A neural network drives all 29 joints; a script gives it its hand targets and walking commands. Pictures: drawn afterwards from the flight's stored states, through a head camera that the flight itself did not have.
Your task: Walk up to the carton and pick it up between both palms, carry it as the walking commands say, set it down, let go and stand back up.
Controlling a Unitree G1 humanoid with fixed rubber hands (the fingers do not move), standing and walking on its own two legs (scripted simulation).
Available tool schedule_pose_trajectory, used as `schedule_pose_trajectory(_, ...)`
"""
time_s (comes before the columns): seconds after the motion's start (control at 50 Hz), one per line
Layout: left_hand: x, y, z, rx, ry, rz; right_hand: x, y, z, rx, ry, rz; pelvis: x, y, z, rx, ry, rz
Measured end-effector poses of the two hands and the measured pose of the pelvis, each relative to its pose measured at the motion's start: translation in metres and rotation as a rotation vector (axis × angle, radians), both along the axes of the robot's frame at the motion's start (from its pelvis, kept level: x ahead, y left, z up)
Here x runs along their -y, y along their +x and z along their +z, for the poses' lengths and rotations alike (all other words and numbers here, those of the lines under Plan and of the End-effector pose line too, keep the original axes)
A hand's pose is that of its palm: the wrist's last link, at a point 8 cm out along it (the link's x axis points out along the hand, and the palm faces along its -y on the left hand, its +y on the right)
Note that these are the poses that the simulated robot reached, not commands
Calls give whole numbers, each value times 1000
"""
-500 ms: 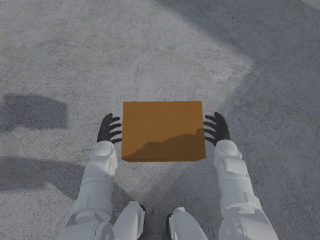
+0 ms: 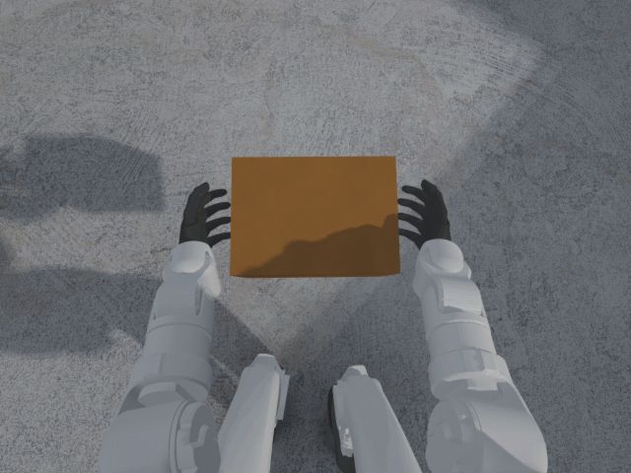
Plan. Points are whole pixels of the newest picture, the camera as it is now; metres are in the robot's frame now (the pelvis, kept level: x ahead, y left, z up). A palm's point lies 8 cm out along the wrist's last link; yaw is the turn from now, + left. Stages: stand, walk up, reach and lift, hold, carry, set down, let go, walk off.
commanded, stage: set down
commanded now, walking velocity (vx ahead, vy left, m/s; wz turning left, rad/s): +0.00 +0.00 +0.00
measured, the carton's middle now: (314, 223) +0.44 +0.02 -0.16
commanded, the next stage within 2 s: none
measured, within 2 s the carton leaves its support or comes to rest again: neither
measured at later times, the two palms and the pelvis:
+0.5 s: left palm (209, 244) +0.41 +0.18 -0.17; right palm (408, 242) +0.42 -0.13 -0.17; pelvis -0.02 +0.01 -0.08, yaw -1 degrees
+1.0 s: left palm (222, 240) +0.44 +0.18 -0.26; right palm (396, 236) +0.46 -0.13 -0.25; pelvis -0.05 +0.02 -0.14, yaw +0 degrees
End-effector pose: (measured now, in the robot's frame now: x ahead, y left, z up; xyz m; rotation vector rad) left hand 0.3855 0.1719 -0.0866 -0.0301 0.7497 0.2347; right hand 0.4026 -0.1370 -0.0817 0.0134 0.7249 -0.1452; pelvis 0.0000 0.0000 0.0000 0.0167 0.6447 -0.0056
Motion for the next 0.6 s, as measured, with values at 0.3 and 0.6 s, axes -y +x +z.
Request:
schedule_pose_trajectory(0.3,-3,14,-43,10,15,-5,-4,12,-47,9,-19,0,-3,-9,-45,-37,-7,3)
schedule_pose_trajectory(0.6,-9,24,-105,11,14,20,-11,25,-103,10,-41,22,-17,-33,-93,-66,-29,13)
